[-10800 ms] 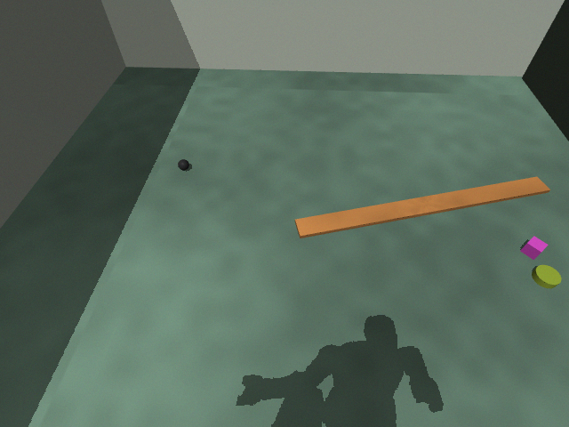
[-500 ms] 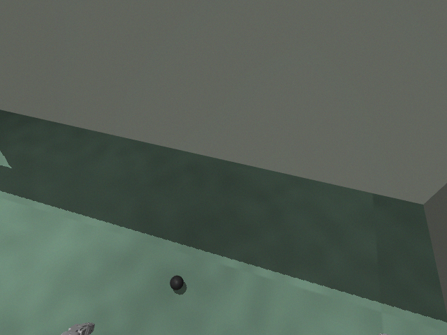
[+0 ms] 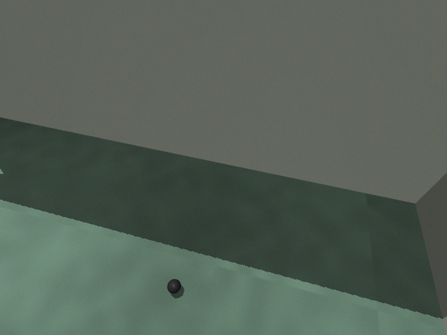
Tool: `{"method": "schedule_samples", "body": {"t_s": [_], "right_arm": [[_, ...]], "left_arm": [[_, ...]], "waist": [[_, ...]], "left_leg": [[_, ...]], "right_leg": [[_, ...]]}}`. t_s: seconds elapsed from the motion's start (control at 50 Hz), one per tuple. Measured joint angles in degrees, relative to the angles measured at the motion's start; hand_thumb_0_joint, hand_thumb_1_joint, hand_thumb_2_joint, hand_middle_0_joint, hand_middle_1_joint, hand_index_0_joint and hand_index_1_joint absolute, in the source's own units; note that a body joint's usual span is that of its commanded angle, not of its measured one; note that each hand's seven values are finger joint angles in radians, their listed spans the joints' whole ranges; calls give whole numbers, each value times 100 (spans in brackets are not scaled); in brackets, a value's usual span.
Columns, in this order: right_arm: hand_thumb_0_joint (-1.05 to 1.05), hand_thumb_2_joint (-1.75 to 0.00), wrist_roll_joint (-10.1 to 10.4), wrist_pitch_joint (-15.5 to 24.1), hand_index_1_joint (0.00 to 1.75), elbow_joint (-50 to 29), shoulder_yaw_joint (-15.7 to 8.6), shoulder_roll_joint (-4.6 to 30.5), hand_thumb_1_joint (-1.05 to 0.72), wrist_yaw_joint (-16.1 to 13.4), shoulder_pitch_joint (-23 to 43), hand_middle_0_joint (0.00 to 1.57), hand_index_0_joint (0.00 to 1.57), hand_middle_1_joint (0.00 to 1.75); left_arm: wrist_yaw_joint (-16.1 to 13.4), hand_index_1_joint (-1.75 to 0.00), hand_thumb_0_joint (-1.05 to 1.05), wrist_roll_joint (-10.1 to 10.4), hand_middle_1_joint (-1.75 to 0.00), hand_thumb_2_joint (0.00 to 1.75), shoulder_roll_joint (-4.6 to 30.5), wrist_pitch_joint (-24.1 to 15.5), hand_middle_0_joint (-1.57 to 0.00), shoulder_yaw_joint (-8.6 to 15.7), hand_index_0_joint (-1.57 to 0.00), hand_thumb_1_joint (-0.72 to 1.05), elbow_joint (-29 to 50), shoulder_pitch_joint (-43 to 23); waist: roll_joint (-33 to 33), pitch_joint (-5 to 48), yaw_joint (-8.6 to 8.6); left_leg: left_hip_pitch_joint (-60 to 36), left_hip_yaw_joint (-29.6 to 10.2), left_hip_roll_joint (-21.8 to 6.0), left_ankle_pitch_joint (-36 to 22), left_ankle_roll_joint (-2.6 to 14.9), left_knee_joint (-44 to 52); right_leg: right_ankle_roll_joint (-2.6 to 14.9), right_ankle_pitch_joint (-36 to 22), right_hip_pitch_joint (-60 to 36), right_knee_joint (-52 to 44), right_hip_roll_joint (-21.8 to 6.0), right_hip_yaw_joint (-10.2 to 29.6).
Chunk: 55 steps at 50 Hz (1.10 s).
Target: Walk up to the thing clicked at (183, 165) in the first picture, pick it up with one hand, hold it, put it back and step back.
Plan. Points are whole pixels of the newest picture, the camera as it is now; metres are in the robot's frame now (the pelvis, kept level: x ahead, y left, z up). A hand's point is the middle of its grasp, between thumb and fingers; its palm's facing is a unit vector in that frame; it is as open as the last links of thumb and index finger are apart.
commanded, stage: stand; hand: left
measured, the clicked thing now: (174, 286) +0.42 +0.23 -0.75
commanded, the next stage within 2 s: none
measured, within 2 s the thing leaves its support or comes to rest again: neither
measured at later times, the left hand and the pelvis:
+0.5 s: hand out of the picture +0.07 +0.27 -0.15, palm faces +0.00 -0.94 -0.35, open 7.4 cm; pelvis +0.01 +0.01 +0.00, yaw +1 degrees
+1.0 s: hand out of the picture +0.08 +0.27 -0.15, palm faces +0.00 -0.94 -0.35, open 7.4 cm; pelvis +0.01 +0.02 +0.00, yaw +2 degrees
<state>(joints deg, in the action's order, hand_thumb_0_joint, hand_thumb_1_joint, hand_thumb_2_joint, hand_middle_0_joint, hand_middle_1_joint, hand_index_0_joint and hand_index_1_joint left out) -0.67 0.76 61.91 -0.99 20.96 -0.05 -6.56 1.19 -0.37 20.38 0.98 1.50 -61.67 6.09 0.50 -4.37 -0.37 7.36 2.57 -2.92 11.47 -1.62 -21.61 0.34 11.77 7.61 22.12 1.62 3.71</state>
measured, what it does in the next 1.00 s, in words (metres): stands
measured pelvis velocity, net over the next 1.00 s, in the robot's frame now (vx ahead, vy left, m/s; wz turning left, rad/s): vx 0.01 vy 0.02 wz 0.03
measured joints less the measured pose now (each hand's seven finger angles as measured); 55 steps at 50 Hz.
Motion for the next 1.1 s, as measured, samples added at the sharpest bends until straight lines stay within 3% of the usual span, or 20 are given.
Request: {"method": "schedule_samples", "body": {"t_s": [0.24,1.1], "right_arm": [[0,-90,-15,-21,30,225,59,-102,-91,74,25,20,20,30],[0,-90,5,-35,30,257,45,-85,-91,57,87,20,20,30]], "left_arm": [[-62,-30,1,-4,-30,90,-36,-181,-20,-102,-20,91,-236,24],[-129,-30,1,-14,-30,90,-20,-178,-20,-153,-20,91,-258,51]], "waist": [[-80,96,7],[-66,92,28]], "left_leg": [[-127,-47,76,-131,47,289],[-162,-112,194,-86,127,329]], "right_leg": [[-69,-150,-197,-377,-83,-50],[-147,-88,-288,-456,-203,-119]]}}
